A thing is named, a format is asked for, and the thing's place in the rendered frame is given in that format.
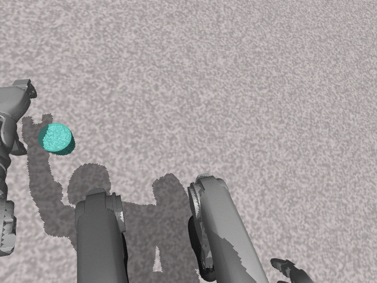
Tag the right robot hand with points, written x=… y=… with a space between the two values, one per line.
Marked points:
x=290 y=271

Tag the left robot arm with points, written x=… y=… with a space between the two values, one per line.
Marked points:
x=8 y=130

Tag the left robot hand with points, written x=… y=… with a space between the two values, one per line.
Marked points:
x=14 y=102

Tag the right robot foot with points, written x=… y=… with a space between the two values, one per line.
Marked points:
x=206 y=273

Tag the cup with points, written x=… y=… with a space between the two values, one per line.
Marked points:
x=56 y=138

